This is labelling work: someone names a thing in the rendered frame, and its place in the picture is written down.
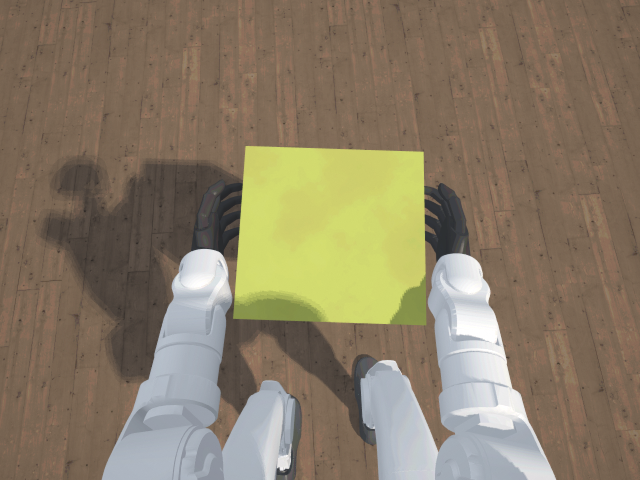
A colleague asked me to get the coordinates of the left robot hand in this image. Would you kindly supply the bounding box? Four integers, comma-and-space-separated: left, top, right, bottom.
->
191, 179, 243, 257

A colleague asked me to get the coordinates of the robot shin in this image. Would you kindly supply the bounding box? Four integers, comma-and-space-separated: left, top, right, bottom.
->
366, 360, 412, 429
247, 380, 292, 469

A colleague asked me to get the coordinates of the left robot forearm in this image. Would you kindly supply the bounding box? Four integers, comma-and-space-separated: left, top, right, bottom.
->
102, 249, 232, 480

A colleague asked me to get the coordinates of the robot right upper arm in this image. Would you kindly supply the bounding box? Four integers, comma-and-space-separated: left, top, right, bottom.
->
435, 432, 555, 480

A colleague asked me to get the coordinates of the robot right shin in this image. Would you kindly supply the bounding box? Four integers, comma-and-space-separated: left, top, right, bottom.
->
366, 360, 412, 429

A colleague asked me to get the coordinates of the right robot hand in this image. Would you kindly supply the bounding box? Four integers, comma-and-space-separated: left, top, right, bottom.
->
424, 183, 471, 261

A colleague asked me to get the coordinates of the right robot forearm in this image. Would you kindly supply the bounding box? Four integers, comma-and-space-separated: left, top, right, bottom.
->
428, 253, 556, 480

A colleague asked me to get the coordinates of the robot left upper arm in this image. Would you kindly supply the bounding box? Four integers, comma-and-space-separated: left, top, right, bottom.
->
103, 425, 224, 480

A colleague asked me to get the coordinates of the robot left shin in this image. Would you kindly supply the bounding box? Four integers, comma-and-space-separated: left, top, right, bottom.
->
247, 380, 292, 469

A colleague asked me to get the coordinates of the carton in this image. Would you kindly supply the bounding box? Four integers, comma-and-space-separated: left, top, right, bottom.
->
233, 146, 426, 325

